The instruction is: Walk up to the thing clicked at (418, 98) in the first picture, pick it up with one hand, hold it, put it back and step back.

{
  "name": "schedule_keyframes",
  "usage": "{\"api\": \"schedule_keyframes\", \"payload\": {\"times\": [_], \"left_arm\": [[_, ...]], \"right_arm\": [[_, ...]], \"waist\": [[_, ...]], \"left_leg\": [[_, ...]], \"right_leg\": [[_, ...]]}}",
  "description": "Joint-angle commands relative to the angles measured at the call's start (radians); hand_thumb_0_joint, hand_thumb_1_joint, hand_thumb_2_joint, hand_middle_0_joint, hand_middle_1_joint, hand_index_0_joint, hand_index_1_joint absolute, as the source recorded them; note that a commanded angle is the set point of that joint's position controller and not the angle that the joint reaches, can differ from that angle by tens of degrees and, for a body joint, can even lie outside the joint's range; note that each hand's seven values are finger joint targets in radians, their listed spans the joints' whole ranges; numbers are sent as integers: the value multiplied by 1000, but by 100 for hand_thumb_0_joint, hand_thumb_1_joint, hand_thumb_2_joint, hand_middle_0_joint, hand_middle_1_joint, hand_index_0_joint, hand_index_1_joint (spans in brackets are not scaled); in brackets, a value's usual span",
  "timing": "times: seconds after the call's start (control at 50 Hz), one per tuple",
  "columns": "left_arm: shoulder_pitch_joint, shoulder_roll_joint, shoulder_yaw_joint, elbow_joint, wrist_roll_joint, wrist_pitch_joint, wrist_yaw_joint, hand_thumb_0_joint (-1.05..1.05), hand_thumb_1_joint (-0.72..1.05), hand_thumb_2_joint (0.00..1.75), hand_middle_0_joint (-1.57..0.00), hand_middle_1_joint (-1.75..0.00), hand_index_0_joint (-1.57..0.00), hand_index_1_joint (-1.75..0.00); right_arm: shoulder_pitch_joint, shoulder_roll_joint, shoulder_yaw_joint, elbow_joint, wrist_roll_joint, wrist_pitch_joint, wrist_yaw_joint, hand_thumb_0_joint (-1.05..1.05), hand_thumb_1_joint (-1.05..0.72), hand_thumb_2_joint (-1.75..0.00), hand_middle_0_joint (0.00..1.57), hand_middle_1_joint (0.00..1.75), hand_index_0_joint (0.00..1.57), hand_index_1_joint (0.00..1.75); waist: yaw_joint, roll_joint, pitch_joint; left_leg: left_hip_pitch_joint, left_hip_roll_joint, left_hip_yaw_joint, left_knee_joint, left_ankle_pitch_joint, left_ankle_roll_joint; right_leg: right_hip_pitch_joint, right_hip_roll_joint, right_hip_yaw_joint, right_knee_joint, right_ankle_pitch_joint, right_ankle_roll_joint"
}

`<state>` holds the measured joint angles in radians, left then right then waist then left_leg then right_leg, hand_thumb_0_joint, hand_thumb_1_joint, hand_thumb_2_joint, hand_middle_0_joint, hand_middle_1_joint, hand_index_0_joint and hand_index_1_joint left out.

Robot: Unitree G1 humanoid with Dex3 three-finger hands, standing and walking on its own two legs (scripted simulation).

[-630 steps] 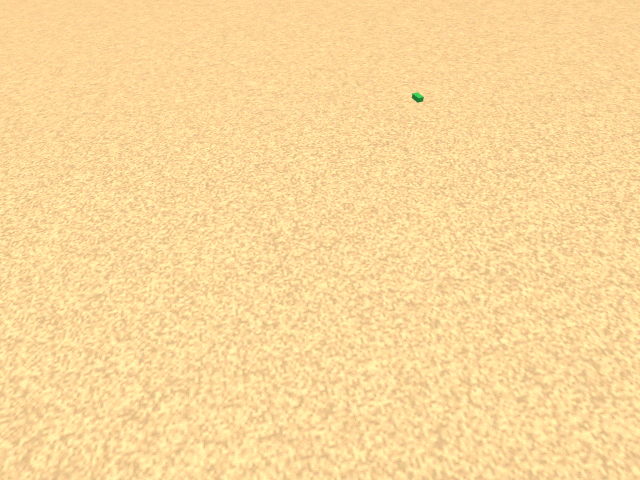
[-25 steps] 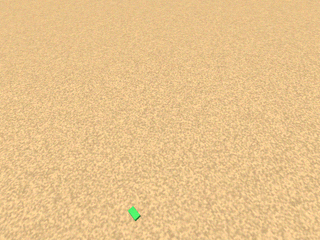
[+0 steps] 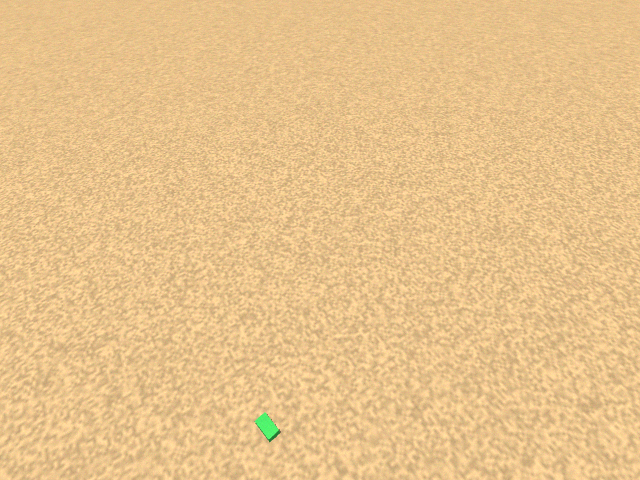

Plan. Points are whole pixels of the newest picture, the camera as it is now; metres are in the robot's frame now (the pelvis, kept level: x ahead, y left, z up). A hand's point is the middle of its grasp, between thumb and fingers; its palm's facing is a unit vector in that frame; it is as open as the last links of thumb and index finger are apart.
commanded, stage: stand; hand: left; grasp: from above
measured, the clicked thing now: (267, 427) +0.41 +0.21 -0.77
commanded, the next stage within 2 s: rise first in 0.58 s
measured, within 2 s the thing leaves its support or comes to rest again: neither
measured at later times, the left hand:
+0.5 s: hand out of the picture +0.07 +0.25 -0.16, palm faces -0.03 -0.94 -0.34, open 7.4 cm
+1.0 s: hand out of the picture +0.15 +0.25 -0.18, palm faces -0.04 -0.92 -0.39, open 10.1 cm
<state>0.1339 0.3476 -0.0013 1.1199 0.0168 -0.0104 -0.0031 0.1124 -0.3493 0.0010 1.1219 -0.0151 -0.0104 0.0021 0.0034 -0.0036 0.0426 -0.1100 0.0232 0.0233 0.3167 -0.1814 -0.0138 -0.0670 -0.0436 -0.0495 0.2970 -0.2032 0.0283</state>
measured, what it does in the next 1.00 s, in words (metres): stands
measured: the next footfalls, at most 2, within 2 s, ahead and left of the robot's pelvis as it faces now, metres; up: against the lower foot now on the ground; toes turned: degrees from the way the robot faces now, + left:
none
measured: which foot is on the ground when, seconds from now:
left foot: down 0.00-1.00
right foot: down 0.00-1.00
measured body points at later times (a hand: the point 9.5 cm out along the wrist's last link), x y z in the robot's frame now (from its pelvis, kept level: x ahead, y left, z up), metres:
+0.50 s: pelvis +0.00 +0.00 +0.00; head +0.01 +0.00 +0.45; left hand +0.07 +0.30 -0.14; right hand +0.08 -0.30 -0.13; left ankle -0.01 +0.13 -0.75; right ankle -0.03 -0.13 -0.75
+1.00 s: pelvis -0.02 +0.00 -0.03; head +0.05 +0.01 +0.42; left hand +0.15 +0.30 -0.15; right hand +0.07 -0.26 -0.14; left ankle -0.01 +0.13 -0.75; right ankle -0.03 -0.13 -0.75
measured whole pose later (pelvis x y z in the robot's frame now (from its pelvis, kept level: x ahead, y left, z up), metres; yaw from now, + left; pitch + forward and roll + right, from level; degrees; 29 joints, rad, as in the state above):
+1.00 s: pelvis -0.02 +0.00 -0.03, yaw -1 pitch +8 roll +0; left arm -0.03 0.33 0.15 0.98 0.14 0.06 0.02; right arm 0.25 -0.24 -0.03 0.73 0.02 -0.04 -0.01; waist -0.03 -0.02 -0.01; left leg -0.49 0.04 0.03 0.65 -0.30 -0.02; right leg -0.46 -0.04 -0.03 0.64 -0.32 0.02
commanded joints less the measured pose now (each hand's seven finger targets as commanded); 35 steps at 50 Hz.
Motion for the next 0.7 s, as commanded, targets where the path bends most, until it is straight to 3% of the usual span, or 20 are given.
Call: {"api": "schedule_keyframes", "payload": {"times": [0.0,0.12,0.32,0.58,0.64,0.66,0.68], "left_arm": [[-23,211,42,-60,-2,-18,14,0,90,90,-20,-30,-20,-30],[-25,213,41,-57,-4,-20,14,0,90,90,-20,-30,-20,-30],[-23,213,40,-60,-3,-21,15,0,90,90,-20,-30,-20,-30],[-27,216,41,-61,-2,-21,16,0,90,90,-20,-30,-20,-30],[-28,218,42,-60,-4,-20,15,0,90,90,-20,-30,-20,-30],[-25,214,40,-62,-3,-20,14,0,82,95,-12,-38,-12,-38],[-375,59,48,-412,-60,-114,31,0,74,87,-20,-46,-20,-46]], "right_arm": [[-35,-212,-38,-58,4,-20,-11,0,-90,-90,20,30,20,30],[-26,-212,-39,-54,5,-19,-10,0,-90,-90,20,30,20,30],[-34,-213,-40,-56,6,-20,-11,0,-90,-90,20,30,20,30],[-31,-211,-40,-59,6,-19,-11,0,-90,-90,20,30,20,30],[-31,-210,-41,-57,6,-19,-11,0,-90,-90,20,30,20,30],[-35,-214,-41,-58,5,-19,-11,0,-82,-88,20,30,20,30],[-15,-55,0,-339,77,-65,-33,0,-90,-92,20,30,20,30]], "waist": [[2,16,-70],[-2,4,-52],[0,1,-76],[-2,8,-74],[-3,0,-49],[-1,8,-53],[-125,40,14]], "left_leg": [[28,119,-82,-31,213,33],[21,116,-84,-37,191,32],[40,121,-83,-24,237,35],[31,121,-81,-26,234,36],[28,117,-85,-35,207,30],[30,120,-84,-32,197,32],[-82,-22,33,22,38,22]], "right_leg": [[-2,-114,80,-39,203,-40],[-11,-111,83,-50,172,-38],[1,-113,77,-36,227,-38],[12,-114,75,-34,226,-38],[-14,-109,78,-44,182,-36],[-12,-109,77,-46,171,-38],[-256,36,21,34,109,-35]]}}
